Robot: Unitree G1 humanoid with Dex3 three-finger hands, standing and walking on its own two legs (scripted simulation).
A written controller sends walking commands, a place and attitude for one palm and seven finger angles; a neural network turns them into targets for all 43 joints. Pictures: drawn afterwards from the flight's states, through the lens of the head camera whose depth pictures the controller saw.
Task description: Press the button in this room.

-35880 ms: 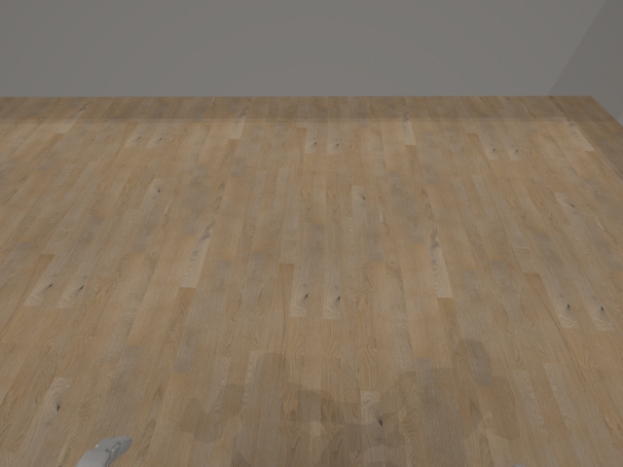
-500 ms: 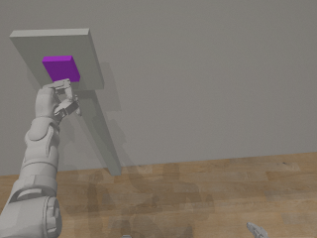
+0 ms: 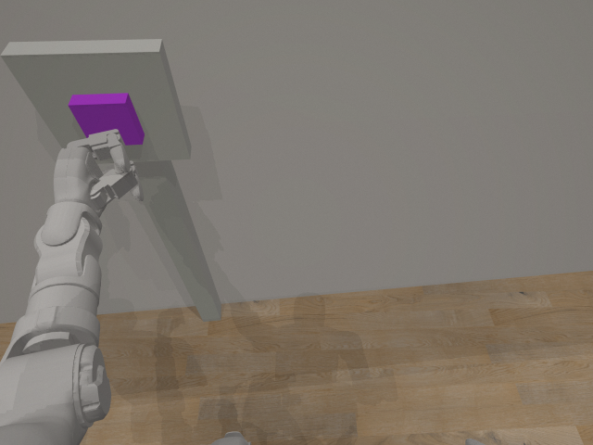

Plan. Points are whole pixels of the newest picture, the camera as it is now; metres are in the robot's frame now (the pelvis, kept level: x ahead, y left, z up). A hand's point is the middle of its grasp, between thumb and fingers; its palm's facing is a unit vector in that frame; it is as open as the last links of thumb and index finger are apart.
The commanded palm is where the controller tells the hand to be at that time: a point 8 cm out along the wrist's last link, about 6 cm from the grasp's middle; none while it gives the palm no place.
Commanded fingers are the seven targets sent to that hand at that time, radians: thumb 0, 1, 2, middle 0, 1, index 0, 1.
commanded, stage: press the button with the knuckle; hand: left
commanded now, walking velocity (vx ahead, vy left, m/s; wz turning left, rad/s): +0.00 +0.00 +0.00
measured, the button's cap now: (109, 119) +0.52 +0.26 +0.14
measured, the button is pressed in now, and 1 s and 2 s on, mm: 0 13 0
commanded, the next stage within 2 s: hold the button down briefly in 0.76 s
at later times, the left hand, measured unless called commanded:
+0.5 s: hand (134, 159) +0.47 +0.22 +0.11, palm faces +0.11 -0.99 -0.01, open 2.7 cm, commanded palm +0.45 +0.27 +0.11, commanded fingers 0.00 0.90 0.90 -1.30 -1.50 -1.30 -1.50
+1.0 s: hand (132, 153) +0.48 +0.23 +0.11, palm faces +0.09 -1.00 -0.02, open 2.8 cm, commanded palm +0.48 +0.27 +0.11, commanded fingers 0.00 0.90 0.90 -1.30 -1.50 -1.30 -1.50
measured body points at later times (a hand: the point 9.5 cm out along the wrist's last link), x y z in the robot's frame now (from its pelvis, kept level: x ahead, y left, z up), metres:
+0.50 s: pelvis -0.01 +0.00 -0.01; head +0.07 +0.01 +0.44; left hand +0.46 +0.28 +0.11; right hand +0.02 -0.28 -0.12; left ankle +0.03 +0.11 -0.71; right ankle -0.03 -0.13 -0.71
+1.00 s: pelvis -0.03 -0.01 -0.02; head +0.07 +0.01 +0.42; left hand +0.47 +0.28 +0.12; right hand -0.03 -0.28 -0.12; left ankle +0.03 +0.11 -0.71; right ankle -0.03 -0.13 -0.71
